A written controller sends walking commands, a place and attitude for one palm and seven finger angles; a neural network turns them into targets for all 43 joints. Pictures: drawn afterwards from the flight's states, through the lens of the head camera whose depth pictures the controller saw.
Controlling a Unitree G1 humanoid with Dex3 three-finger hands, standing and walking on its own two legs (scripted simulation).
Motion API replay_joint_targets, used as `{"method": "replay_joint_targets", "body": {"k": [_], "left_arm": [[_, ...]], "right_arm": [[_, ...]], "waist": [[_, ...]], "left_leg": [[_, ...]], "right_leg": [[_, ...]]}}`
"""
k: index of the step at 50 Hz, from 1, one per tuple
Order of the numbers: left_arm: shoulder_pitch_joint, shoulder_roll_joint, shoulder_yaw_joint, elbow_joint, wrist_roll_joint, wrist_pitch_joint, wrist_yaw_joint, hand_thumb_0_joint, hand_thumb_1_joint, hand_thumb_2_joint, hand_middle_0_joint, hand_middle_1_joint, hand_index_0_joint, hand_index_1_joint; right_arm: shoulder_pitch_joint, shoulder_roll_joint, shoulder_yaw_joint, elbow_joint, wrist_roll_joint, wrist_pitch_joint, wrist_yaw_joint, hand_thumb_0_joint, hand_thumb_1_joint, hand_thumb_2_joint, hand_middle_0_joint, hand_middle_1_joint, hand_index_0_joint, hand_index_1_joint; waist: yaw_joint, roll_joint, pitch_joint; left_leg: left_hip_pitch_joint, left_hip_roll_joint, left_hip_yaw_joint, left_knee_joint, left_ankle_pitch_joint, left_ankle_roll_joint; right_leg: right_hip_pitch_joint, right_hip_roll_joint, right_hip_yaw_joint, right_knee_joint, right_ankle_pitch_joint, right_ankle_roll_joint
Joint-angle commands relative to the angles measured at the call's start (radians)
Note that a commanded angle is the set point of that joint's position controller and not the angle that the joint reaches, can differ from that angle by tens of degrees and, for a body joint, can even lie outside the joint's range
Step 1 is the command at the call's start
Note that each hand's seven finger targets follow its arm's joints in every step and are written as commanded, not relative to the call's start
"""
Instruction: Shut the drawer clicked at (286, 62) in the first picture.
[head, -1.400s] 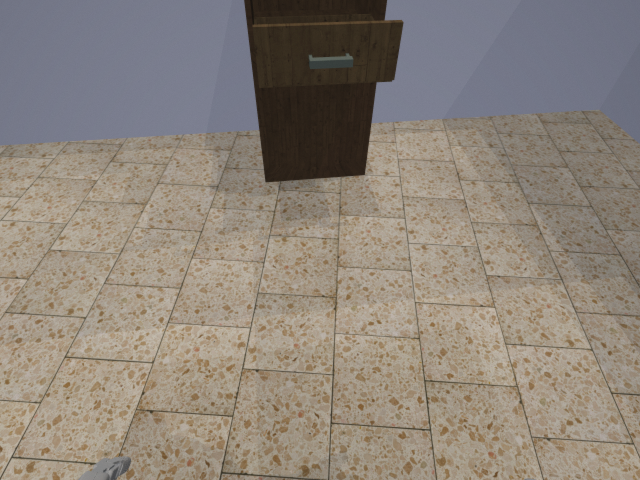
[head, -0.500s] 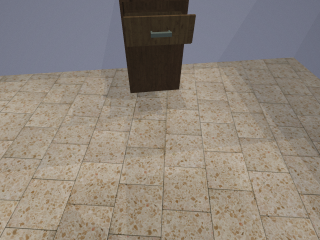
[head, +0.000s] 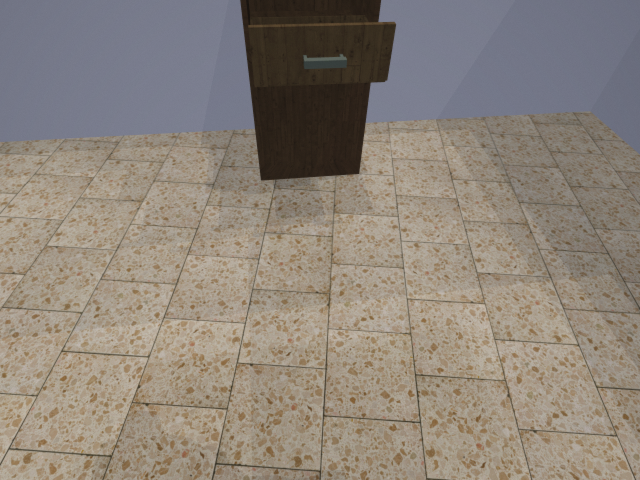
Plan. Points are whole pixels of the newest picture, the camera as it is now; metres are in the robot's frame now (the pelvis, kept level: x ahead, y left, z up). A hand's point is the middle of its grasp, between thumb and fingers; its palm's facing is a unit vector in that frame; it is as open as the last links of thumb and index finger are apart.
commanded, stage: look at it before walking up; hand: left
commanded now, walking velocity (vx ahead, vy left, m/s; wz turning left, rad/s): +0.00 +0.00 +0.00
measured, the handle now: (324, 59) +1.28 +0.07 -0.05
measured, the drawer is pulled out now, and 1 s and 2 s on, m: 0.28 0.28 0.28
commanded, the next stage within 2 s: walk to a spot facing it in 0.34 s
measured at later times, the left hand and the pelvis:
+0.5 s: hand out of the picture +0.08 +0.25 -0.16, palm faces -0.01 -0.94 -0.34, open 7.4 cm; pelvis +0.01 +0.00 +0.00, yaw +0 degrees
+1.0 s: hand out of the picture +0.08 +0.12 -0.17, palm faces -0.13 -0.97 -0.18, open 7.3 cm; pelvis +0.11 -0.06 +0.00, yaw -13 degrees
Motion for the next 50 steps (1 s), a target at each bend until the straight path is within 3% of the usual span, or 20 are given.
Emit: {"method": "replay_joint_targets", "body": {"k": [1,22,24,26,28,30,31,32,33,35,37,38,39,40,41,43,44,45,47,50], "left_arm": [[-0.041,0.202,0.039,-0.069,-0.001,-0.021,0.01,0.0,0.9,0.9,-0.2,-0.3,-0.2,-0.3],[-0.043,0.202,0.041,-0.068,0.0,-0.019,0.01,0.0,0.9,0.9,-0.2,-0.3,-0.2,-0.3],[0.022,0.087,0.018,-0.043,-0.001,0.002,0.012,0.0,0.9,0.9,-0.2,-0.3,-0.2,-0.3],[0.045,0.085,0.023,-0.05,0.006,0.019,0.001,0.0,0.9,0.9,-0.2,-0.3,-0.2,-0.3],[0.051,0.087,0.036,-0.076,0.011,0.028,-0.013,0.0,0.9,0.9,-0.2,-0.3,-0.2,-0.3],[0.064,0.067,0.045,-0.108,0.012,0.026,-0.024,0.0,0.9,0.9,-0.2,-0.3,-0.2,-0.3],[0.058,0.041,0.049,-0.124,0.011,0.024,-0.029,0.0,0.9,0.9,-0.2,-0.3,-0.2,-0.3],[0.037,0.027,0.052,-0.144,0.011,0.021,-0.032,0.0,0.9,0.9,-0.2,-0.3,-0.2,-0.3],[0.03,0.018,0.056,-0.16,0.012,0.016,-0.036,0.0,0.9,0.9,-0.2,-0.3,-0.2,-0.3],[0.046,-0.004,0.061,-0.165,0.011,0.005,-0.042,0.0,0.9,0.9,-0.2,-0.3,-0.2,-0.3],[0.168,-0.037,0.066,-0.133,0.011,-0.004,-0.045,0.0,0.9,0.9,-0.2,-0.3,-0.2,-0.3],[0.294,-0.027,0.073,-0.088,0.014,-0.01,-0.041,0.0,0.9,0.9,-0.2,-0.3,-0.2,-0.3],[0.415,0.071,0.095,-0.053,0.024,-0.029,-0.026,0.0,0.9,0.9,-0.2,-0.3,-0.2,-0.3],[0.492,0.153,0.106,-0.037,0.009,-0.039,-0.007,0.0,0.9,0.9,-0.2,-0.3,-0.2,-0.3],[0.487,0.124,0.103,-0.041,0.001,-0.039,0.008,0.0,0.9,0.9,-0.2,-0.3,-0.2,-0.3],[0.377,0.049,0.086,-0.061,0.004,-0.047,0.007,0.0,0.9,0.9,-0.2,-0.3,-0.2,-0.3],[0.341,0.017,0.076,-0.071,0.006,-0.051,0.007,0.0,0.9,0.9,-0.2,-0.3,-0.2,-0.3],[0.334,-0.005,0.072,-0.07,0.008,-0.058,0.009,0.0,0.9,0.9,-0.2,-0.3,-0.2,-0.3],[0.353,-0.02,0.066,-0.058,0.009,-0.068,0.009,0.0,0.9,0.9,-0.2,-0.3,-0.2,-0.3],[0.388,-0.04,0.065,-0.033,0.008,-0.08,0.014,0.0,0.9,0.9,-0.2,-0.3,-0.2,-0.3]], "right_arm": [[-0.047,-0.202,-0.038,-0.065,-0.001,-0.026,-0.017,0.0,-0.9,-0.9,0.2,0.3,0.2,0.3],[-0.059,-0.211,-0.038,-0.07,-0.002,-0.028,-0.018,0.0,-0.9,-0.9,0.2,0.3,0.2,0.3],[0.002,-0.093,-0.013,-0.043,-0.01,-0.012,-0.015,0.0,-0.9,-0.9,0.2,0.3,0.2,0.3],[0.041,-0.093,-0.021,-0.046,-0.015,0.0,-0.013,0.0,-0.9,-0.9,0.2,0.3,0.2,0.3],[0.057,-0.121,-0.036,-0.06,-0.02,0.006,-0.012,0.0,-0.9,-0.9,0.2,0.3,0.2,0.3],[0.098,-0.163,-0.06,-0.076,-0.018,0.003,-0.014,0.0,-0.9,-0.9,0.2,0.3,0.2,0.3],[0.111,-0.18,-0.072,-0.083,-0.015,-0.004,-0.016,0.0,-0.9,-0.9,0.2,0.3,0.2,0.3],[0.125,-0.178,-0.079,-0.088,-0.016,-0.012,-0.017,0.0,-0.9,-0.9,0.2,0.3,0.2,0.3],[0.138,-0.166,-0.082,-0.091,-0.017,-0.02,-0.018,0.0,-0.9,-0.9,0.2,0.3,0.2,0.3],[0.13,-0.143,-0.081,-0.097,-0.019,-0.028,-0.018,0.0,-0.9,-0.9,0.2,0.3,0.2,0.3],[0.088,-0.117,-0.08,-0.105,-0.019,-0.03,-0.019,0.0,-0.9,-0.9,0.2,0.3,0.2,0.3],[0.073,-0.096,-0.075,-0.106,-0.017,-0.028,-0.016,0.0,-0.9,-0.9,0.2,0.3,0.2,0.3],[0.076,-0.019,-0.061,-0.133,-0.006,-0.029,-0.009,0.0,-0.9,-0.9,0.2,0.3,0.2,0.3],[-0.001,0.02,-0.044,-0.193,-0.008,-0.036,0.001,0.0,-0.9,-0.9,0.2,0.3,0.2,0.3],[-0.022,-0.012,-0.056,-0.198,-0.014,-0.041,0.001,0.0,-0.9,-0.9,0.2,0.3,0.2,0.3],[-0.024,0.005,-0.062,-0.171,-0.013,-0.045,0.004,0.0,-0.9,-0.9,0.2,0.3,0.2,0.3],[-0.008,0.017,-0.064,-0.157,-0.019,-0.041,0.006,0.0,-0.9,-0.9,0.2,0.3,0.2,0.3],[0.02,0.036,-0.065,-0.14,-0.021,-0.037,0.009,0.0,-0.9,-0.9,0.2,0.3,0.2,0.3],[0.052,0.064,-0.064,-0.131,-0.021,-0.027,0.01,0.0,-0.9,-0.9,0.2,0.3,0.2,0.3],[0.042,0.083,-0.068,-0.139,-0.018,-0.021,0.016,0.0,-0.9,-0.9,0.2,0.3,0.2,0.3]], "waist": [[-0.004,0.01,-0.08],[-0.003,0.011,-0.07],[-0.003,0.019,-0.079],[-0.008,0.013,-0.027],[-0.01,0.044,0.059],[-0.023,0.137,0.093],[-0.027,0.182,0.111],[-0.036,0.186,0.119],[-0.037,0.174,0.111],[-0.023,0.134,0.087],[0.039,0.115,0.042],[0.093,0.045,0.0],[0.133,-0.247,-0.033],[0.153,-0.398,0.002],[0.135,-0.241,-0.008],[0.081,-0.11,0.07],[0.054,-0.052,0.084],[0.034,-0.021,0.072],[0.012,-0.019,0.061],[0.008,-0.062,0.048]], "left_leg": [[0.02,0.118,-0.093,-0.049,0.175,0.033],[0.042,0.122,-0.093,-0.077,0.19,0.033],[0.056,0.118,-0.058,-0.049,0.069,0.016],[0.024,0.121,-0.049,-0.045,-0.163,0.022],[-0.031,0.148,-0.084,-0.085,-0.375,0.043],[-0.012,0.243,-0.192,-0.157,-0.502,0.1],[-0.01,0.319,-0.249,-0.2,-0.501,0.144],[0.022,0.358,-0.26,-0.218,-0.429,0.177],[0.05,0.369,-0.24,-0.202,-0.345,0.187],[0.035,0.355,-0.149,-0.15,-0.209,0.169],[-0.057,0.301,-0.013,-0.003,-0.112,0.114],[-0.151,0.232,0.062,0.178,-0.151,0.072],[-0.381,0.114,0.171,0.507,-0.255,0.013],[-0.586,0.035,0.146,0.744,-0.394,-0.011],[-0.604,0.078,0.036,0.802,-0.33,0.003],[-0.587,0.128,0.022,0.83,-0.183,0.0],[-0.559,0.135,0.018,0.814,-0.129,-0.009],[-0.533,0.137,0.03,0.796,-0.091,-0.016],[-0.531,0.129,0.048,0.777,-0.034,-0.033],[-0.57,0.126,0.062,0.739,0.028,-0.047]], "right_leg": [[0.015,-0.119,0.097,-0.058,0.162,-0.032],[0.026,-0.116,0.089,-0.072,0.165,-0.024],[0.003,-0.102,0.094,-0.058,0.042,-0.015],[-0.076,-0.076,0.112,-0.044,-0.173,-0.025],[-0.172,-0.036,0.11,0.006,-0.305,-0.032],[-0.279,0.022,0.033,0.187,-0.289,-0.023],[-0.318,0.028,-0.022,0.321,-0.238,-0.015],[-0.377,-0.005,-0.016,0.403,-0.27,-0.012],[-0.403,-0.032,-0.002,0.421,-0.281,-0.012],[-0.342,-0.055,-0.026,0.377,-0.274,-0.011],[-0.125,-0.042,-0.072,0.226,-0.167,-0.012],[0.052,-0.009,-0.09,0.119,-0.075,-0.019],[0.225,-0.185,0.216,-0.062,-0.226,-0.082],[0.23,-0.381,0.61,-0.214,-0.17,-0.172],[0.238,-0.379,0.594,-0.204,-0.149,-0.214],[0.099,-0.33,0.502,-0.204,-0.173,-0.221],[0.058,-0.299,0.427,-0.196,-0.093,-0.209],[0.048,-0.277,0.369,-0.193,-0.008,-0.198],[0.05,-0.236,0.274,-0.184,0.142,-0.178],[0.101,-0.201,0.205,-0.176,0.276,-0.162]]}}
